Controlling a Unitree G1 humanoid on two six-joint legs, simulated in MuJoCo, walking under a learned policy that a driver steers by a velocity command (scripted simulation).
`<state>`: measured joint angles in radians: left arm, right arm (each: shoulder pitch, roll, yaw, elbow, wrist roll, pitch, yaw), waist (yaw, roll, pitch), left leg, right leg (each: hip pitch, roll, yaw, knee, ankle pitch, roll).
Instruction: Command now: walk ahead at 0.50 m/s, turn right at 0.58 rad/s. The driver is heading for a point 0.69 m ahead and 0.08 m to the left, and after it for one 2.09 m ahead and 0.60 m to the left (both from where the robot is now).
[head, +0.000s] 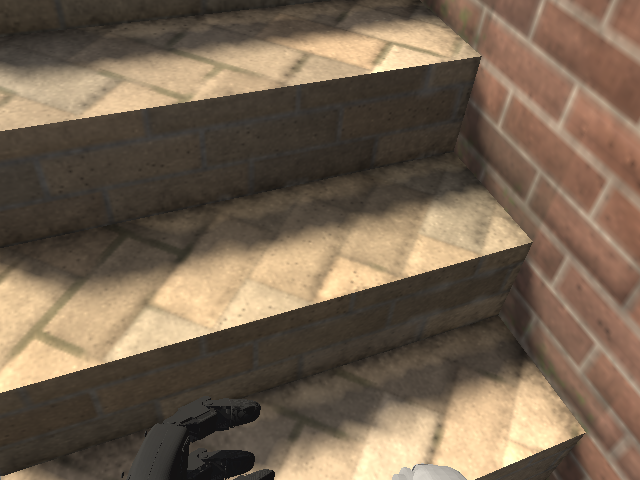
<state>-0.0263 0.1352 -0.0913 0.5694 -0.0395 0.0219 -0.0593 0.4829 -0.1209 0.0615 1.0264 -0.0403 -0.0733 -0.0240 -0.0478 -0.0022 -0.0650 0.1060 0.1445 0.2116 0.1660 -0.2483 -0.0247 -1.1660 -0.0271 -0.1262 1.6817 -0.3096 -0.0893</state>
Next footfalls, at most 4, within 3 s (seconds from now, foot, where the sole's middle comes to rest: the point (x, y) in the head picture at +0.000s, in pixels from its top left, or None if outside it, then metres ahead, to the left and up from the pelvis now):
0.04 right None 0.19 -0.10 -0.59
0.60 left None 0.37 0.03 -0.40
1.16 right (381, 225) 0.74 -0.12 -0.20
1.76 left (136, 64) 0.86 0.27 -0.01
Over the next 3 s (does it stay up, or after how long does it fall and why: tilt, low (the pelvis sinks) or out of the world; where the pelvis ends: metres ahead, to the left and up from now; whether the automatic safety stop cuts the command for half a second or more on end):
stays up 1.16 0.41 0.98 its command is cut before an obstacle after 0.5 s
